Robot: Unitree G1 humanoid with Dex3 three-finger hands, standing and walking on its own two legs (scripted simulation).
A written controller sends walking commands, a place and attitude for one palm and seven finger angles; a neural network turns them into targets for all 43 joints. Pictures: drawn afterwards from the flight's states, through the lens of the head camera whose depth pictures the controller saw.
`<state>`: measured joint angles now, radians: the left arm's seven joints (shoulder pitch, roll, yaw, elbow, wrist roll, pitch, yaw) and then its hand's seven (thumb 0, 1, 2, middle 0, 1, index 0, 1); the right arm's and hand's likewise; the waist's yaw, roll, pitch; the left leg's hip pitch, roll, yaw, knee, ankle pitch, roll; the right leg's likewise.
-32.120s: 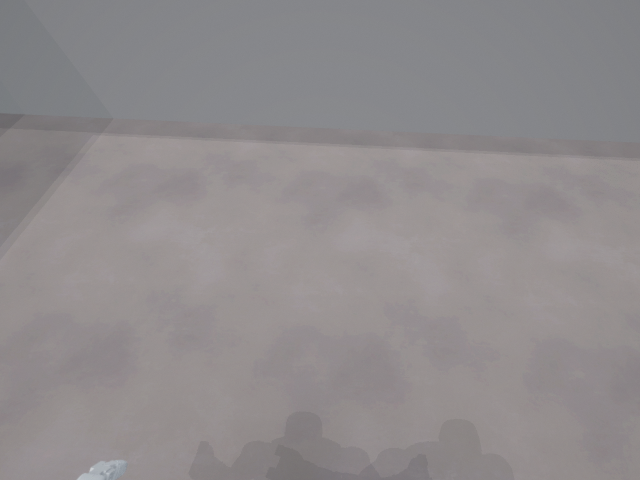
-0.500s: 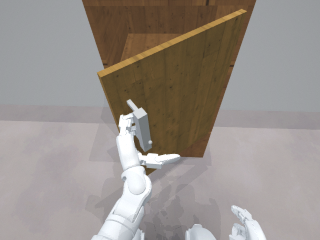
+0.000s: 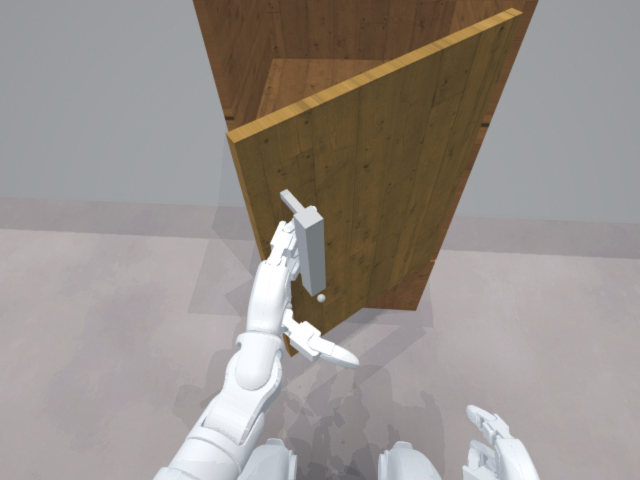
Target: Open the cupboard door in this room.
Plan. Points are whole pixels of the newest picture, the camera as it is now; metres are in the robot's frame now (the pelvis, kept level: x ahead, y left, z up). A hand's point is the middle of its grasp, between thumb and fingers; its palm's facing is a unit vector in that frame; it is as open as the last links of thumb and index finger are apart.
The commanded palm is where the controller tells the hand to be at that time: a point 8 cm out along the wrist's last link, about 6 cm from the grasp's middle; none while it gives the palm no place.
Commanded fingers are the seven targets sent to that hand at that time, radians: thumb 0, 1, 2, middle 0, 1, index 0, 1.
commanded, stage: slide the hand sideways off the handle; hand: left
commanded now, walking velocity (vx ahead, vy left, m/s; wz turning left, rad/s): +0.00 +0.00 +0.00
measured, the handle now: (302, 245) +0.39 +0.04 +0.06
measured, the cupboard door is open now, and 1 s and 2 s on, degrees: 40 42 42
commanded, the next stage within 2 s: draw the hand back to the body in 1.02 s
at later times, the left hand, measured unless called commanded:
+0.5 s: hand (313, 324) +0.29 +0.03 +0.06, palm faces -0.11 -0.99 -0.01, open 16.3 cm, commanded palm +0.26 +0.08 +0.06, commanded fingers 0.00 -0.50 0.30 -0.15 -0.30 -0.15 -0.30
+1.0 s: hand (261, 365) +0.24 +0.08 +0.06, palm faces -0.07 -1.00 -0.02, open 16.3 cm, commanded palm +0.22 +0.13 +0.06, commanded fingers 0.00 -0.50 0.30 -0.15 -0.30 -0.15 -0.30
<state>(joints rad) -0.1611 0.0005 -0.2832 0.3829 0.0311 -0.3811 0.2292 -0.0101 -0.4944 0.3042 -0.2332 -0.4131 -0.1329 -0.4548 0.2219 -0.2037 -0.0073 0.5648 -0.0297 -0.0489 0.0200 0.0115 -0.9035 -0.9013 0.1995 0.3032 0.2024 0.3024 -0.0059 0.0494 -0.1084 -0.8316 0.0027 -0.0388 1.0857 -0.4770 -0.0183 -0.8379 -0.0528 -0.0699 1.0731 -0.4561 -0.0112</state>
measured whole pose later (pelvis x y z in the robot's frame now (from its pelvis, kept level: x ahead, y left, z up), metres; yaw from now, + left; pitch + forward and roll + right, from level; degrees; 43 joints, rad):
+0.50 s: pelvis +0.01 +0.00 +0.00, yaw -2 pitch +13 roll +0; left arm 0.14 -0.02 -0.29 0.10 0.06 -0.33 0.19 -0.01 -0.50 0.30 -0.15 -0.30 -0.15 -0.31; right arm 0.24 -0.20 0.01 0.46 -0.02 -0.02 0.02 0.01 -0.90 -0.90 0.20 0.30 0.20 0.30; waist -0.01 0.03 -0.11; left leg -0.79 0.01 0.00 1.09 -0.51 -0.01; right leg -0.82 -0.04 -0.03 1.08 -0.48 0.00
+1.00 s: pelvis +0.02 -0.01 -0.01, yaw -1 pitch +14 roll +0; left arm 0.47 0.09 -0.16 -0.19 -0.04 -0.34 0.00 -0.01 -0.50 0.30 -0.15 -0.30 -0.15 -0.30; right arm 0.25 -0.21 0.00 0.40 -0.01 -0.06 -0.01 0.01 -0.90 -0.90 0.20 0.30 0.20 0.30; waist 0.01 0.03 -0.14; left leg -0.83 0.02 -0.04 1.15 -0.55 -0.03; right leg -0.85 -0.04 -0.06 1.15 -0.53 -0.02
